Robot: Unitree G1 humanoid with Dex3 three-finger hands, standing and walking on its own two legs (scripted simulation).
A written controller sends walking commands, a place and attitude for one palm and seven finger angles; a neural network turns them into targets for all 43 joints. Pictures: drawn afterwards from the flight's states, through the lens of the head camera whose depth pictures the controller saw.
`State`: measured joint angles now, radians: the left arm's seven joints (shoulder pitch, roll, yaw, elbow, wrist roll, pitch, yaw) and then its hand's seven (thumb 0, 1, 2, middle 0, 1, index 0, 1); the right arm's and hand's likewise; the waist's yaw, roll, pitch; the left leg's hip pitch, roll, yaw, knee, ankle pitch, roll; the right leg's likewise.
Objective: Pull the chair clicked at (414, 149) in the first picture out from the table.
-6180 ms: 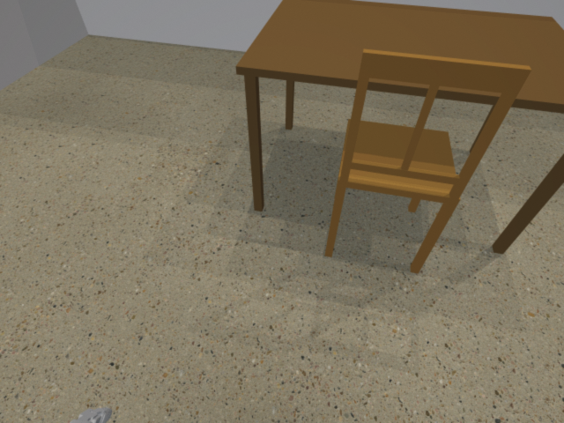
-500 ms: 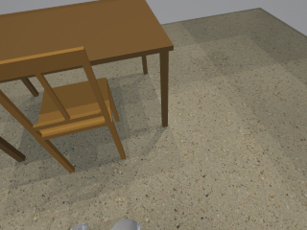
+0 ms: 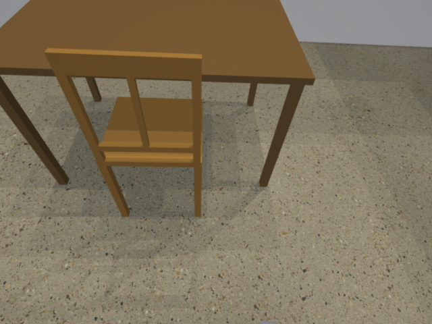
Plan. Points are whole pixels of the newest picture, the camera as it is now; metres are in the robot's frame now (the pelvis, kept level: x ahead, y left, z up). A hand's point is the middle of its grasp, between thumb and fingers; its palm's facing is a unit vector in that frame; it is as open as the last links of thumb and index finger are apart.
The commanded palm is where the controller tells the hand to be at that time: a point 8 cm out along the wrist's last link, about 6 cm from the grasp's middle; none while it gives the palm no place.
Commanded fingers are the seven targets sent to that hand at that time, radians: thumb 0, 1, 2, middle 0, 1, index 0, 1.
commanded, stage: take the last steps up to it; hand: left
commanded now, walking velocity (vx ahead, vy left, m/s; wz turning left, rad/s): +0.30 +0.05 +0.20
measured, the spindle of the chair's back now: (139, 115) +0.69 +0.29 -0.09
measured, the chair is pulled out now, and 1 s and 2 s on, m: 0.00 0.00 0.00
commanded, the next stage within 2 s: come to a stop and stand still in 0.78 s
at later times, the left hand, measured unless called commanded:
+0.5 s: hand out of the picture -0.02 +0.16 -0.17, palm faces +0.22 -0.96 -0.17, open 7.4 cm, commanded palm none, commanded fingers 0.00 0.90 0.90 -0.20 -0.30 -0.20 -0.30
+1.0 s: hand (120, 236) +0.32 +0.26 -0.17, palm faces +0.10 -0.97 -0.22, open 7.3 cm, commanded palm none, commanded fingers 0.00 0.90 0.90 -0.20 -0.30 -0.20 -0.30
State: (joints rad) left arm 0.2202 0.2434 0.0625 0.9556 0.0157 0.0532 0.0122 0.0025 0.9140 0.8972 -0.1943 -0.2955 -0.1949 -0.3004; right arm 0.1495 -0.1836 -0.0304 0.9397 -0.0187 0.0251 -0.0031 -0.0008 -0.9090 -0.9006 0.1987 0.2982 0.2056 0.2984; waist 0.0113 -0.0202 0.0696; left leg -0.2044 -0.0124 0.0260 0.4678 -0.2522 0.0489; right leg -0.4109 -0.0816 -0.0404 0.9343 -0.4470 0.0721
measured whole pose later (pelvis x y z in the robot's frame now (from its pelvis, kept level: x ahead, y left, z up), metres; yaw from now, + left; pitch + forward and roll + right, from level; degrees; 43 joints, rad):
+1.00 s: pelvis +0.24 +0.07 -0.02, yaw +5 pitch -1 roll +1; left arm 0.16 0.16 0.04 1.00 0.03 -0.05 0.01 0.00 0.92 0.90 -0.19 -0.30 -0.19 -0.30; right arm 0.32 -0.15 -0.03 1.11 -0.01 -0.03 -0.02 0.00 -0.92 -0.90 0.20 0.30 0.20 0.30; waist -0.02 0.01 0.04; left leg -0.10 0.02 0.14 0.57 -0.44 0.00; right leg -0.36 -0.05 -0.10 0.61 -0.20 -0.02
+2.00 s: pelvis +0.22 +0.07 -0.01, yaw +4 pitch -1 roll +0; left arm 0.28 0.16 -0.01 1.04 0.02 -0.01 0.03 0.01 0.93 0.90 -0.20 -0.30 -0.20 -0.30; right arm 0.30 -0.15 -0.01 1.06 -0.02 0.01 -0.01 0.00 -0.92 -0.90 0.20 0.30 0.20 0.30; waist -0.03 0.02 0.02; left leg -0.28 0.04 0.06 0.57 -0.27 -0.01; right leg -0.21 -0.03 0.01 0.58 -0.35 0.02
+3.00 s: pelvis +0.26 +0.07 +0.00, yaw +4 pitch +0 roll +1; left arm 0.28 0.18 0.00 1.11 0.02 -0.02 0.03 0.00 0.91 0.90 -0.20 -0.30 -0.20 -0.30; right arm 0.23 -0.16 0.00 1.15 -0.01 -0.02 -0.02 0.00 -0.92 -0.90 0.20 0.30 0.20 0.30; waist 0.00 -0.02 0.03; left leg -0.17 0.04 0.07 0.43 -0.26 -0.03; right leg -0.10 -0.03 0.01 0.45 -0.34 0.01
